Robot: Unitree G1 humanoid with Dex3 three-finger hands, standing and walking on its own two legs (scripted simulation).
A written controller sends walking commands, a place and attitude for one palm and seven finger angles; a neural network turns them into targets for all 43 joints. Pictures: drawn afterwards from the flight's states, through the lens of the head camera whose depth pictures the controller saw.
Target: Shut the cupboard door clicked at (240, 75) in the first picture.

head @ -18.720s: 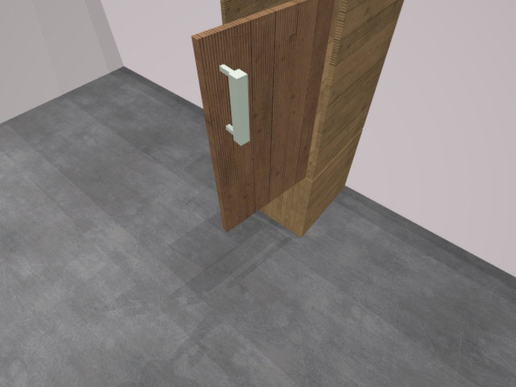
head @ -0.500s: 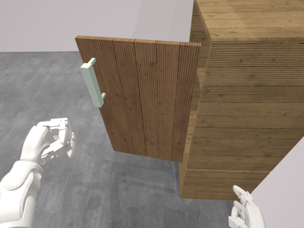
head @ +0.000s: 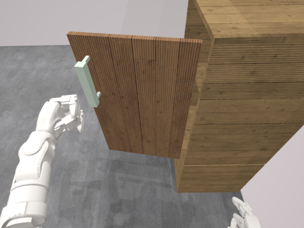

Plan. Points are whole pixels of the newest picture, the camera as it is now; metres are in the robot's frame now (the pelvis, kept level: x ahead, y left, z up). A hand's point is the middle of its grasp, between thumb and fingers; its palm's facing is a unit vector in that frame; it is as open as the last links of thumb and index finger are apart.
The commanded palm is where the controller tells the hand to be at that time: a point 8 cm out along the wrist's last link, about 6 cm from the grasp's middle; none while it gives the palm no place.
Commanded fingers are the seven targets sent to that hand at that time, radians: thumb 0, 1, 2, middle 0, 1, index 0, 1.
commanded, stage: bring the fist close to the handle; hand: left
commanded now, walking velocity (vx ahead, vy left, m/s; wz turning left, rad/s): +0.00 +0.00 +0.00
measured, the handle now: (90, 82) +0.50 +0.22 +0.12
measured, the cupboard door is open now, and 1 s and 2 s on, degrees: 80 80 59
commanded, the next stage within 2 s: push the door shut along its arc in 0.64 s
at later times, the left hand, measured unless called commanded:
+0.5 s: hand (81, 104) +0.40 +0.22 +0.12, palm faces -0.06 -1.00 -0.02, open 3.1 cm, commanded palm +0.37 +0.26 +0.13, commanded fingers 0.00 0.90 0.90 -1.30 -1.50 -1.30 -1.50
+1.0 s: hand (87, 97) +0.41 +0.20 +0.13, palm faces -0.11 -0.99 -0.04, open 3.1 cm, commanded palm +0.40 +0.25 +0.13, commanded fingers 0.00 0.90 0.90 -1.30 -1.50 -1.30 -1.50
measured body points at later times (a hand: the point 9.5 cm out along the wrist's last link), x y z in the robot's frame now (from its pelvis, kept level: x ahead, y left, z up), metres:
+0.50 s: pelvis +0.01 +0.02 +0.00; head +0.04 +0.01 +0.45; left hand +0.40 +0.27 +0.12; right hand +0.10 -0.25 -0.10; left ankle -0.02 +0.09 -0.73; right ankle +0.00 -0.09 -0.73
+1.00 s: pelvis +0.00 +0.01 +0.00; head +0.03 +0.01 +0.45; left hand +0.41 +0.25 +0.14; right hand +0.11 -0.25 -0.10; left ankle -0.02 +0.09 -0.73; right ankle +0.00 -0.09 -0.73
